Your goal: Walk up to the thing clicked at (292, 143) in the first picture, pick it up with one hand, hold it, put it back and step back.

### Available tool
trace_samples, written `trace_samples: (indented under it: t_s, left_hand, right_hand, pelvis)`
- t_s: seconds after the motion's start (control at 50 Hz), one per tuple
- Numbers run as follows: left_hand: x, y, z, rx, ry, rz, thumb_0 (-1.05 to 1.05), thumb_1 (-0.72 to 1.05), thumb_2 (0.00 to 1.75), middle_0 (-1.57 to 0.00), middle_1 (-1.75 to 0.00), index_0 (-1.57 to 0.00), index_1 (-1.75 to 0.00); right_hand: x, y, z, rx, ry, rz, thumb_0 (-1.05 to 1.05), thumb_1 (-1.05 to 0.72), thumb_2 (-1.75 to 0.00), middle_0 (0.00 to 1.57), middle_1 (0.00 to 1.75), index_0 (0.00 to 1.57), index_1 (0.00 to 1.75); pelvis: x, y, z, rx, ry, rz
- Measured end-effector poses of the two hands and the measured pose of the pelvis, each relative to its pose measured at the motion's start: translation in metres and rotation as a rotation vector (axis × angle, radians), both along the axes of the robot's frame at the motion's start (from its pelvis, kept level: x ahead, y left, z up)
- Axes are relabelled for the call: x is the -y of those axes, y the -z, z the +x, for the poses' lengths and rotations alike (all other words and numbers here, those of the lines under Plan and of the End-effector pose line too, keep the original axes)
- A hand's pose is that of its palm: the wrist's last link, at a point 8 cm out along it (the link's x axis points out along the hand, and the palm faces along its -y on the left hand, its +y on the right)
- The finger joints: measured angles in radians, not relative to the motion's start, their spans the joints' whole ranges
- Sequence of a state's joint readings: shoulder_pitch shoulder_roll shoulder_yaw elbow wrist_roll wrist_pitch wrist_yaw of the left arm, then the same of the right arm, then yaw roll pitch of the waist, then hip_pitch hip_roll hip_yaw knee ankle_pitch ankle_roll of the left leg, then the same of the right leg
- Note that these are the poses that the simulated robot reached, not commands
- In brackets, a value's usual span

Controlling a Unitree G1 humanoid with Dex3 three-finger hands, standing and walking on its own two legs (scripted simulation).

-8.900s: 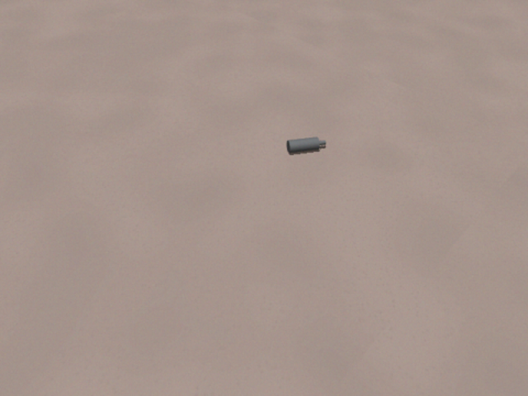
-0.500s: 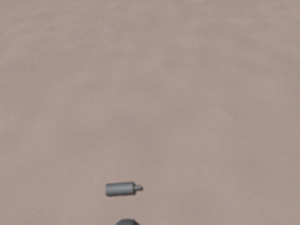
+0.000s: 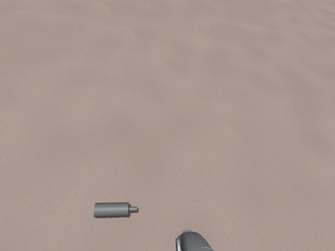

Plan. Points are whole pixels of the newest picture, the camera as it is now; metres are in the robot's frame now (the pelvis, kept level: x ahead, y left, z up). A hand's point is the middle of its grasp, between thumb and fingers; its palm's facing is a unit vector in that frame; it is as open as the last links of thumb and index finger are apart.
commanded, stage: walk up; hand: left
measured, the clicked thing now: (116, 209) +0.44 +0.17 -0.73
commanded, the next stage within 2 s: none
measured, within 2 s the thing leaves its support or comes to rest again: neither
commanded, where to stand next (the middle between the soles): +0.06 -0.04 m, yaw +0 degrees
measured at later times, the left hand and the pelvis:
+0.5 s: hand out of the picture +0.09 +0.22 -0.15, palm faces +0.01 -0.94 -0.34, open 7.4 cm; pelvis -0.03 -0.04 -0.01, yaw +1 degrees
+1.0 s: hand out of the picture +0.07 +0.21 -0.15, palm faces +0.02 -0.94 -0.34, open 7.4 cm; pelvis +0.01 -0.05 +0.00, yaw +2 degrees
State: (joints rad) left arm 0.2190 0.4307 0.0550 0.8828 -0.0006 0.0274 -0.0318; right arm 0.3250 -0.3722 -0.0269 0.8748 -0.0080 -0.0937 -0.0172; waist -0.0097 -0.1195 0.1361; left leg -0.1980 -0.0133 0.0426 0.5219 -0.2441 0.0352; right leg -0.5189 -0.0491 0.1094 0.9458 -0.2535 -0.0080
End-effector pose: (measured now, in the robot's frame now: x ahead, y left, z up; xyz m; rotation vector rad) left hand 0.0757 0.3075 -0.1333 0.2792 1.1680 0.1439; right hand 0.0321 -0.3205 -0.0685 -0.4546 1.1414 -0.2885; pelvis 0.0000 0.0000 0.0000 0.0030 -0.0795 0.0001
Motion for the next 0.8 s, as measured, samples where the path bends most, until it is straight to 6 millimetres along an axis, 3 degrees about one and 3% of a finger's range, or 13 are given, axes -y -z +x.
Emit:
trace_samples:
  t_s: [0.08,0.16,0.26,0.36,0.44,0.58,0.7,0.8]
  left_hand:
    - [0.014,0.002,0.008,-0.029,0.001,0.007,0.0,0.9,0.9,-0.2,-0.3,-0.2,-0.3]
    - [0.028,0.001,0.014,-0.045,0.019,0.043,0.0,0.9,0.9,-0.2,-0.3,-0.2,-0.3]
    - [0.043,-0.014,0.017,-0.017,0.042,0.079,0.0,0.9,0.9,-0.2,-0.3,-0.2,-0.3]
    - [0.046,-0.025,0.02,0.055,0.031,0.091,0.0,0.9,0.9,-0.2,-0.3,-0.2,-0.3]
    - [0.042,-0.021,0.016,0.101,0.01,0.072,0.0,0.9,0.9,-0.2,-0.3,-0.2,-0.3]
    - [0.044,-0.013,-0.014,0.027,-0.028,0.018,0.0,0.9,0.9,-0.2,-0.3,-0.2,-0.3]
    - [0.052,-0.008,-0.038,-0.056,-0.04,0.033,0.0,0.9,0.9,-0.2,-0.3,-0.2,-0.3]
    - [0.059,-0.013,-0.047,-0.072,-0.053,0.041,0.0,0.9,0.9,-0.2,-0.3,-0.2,-0.3]
  right_hand:
    - [0.007,0.013,0.014,-0.02,-0.008,0.015,0.01,-0.9,-0.89,0.21,0.3,0.2,0.3]
    - [0.02,0.038,0.029,-0.013,-0.006,0.056,0.01,-0.9,-0.89,0.21,0.3,0.21,0.3]
    - [0.025,0.059,0.038,-0.004,0.003,0.104,0.01,-0.9,-0.89,0.21,0.3,0.2,0.3]
    - [0.023,0.06,0.028,-0.025,-0.022,0.125,0.01,-0.9,-0.89,0.21,0.3,0.2,0.3]
    - [0.025,0.057,0.01,-0.057,-0.04,0.102,0.01,-0.9,-0.89,0.21,0.3,0.2,0.3]
    - [0.028,0.037,-0.021,-0.094,-0.017,0.08,0.01,-0.9,-0.89,0.21,0.3,0.2,0.3]
    - [0.041,0.038,-0.008,-0.081,-0.011,0.092,0.01,-0.9,-0.89,0.21,0.3,0.2,0.3]
    - [0.044,0.043,0.012,-0.071,-0.024,0.113,0.01,-0.9,-0.89,0.21,0.3,0.2,0.3]
  pelvis:
    - [0.008,0.004,0.0,-0.014,0.002,0.004]
    - [0.021,0.014,-0.001,-0.033,0.016,0.019]
    - [0.033,0.014,-0.012,-0.023,0.013,0.011]
    - [0.038,0.012,-0.021,-0.036,0.002,0.026]
    - [0.036,0.015,-0.025,-0.044,-0.023,0.004]
    - [0.037,0.003,-0.022,-0.03,-0.029,0.014]
    - [0.049,0.003,-0.021,-0.016,-0.01,-0.012]
    - [0.053,0.002,-0.013,-0.03,-0.029,-0.007]
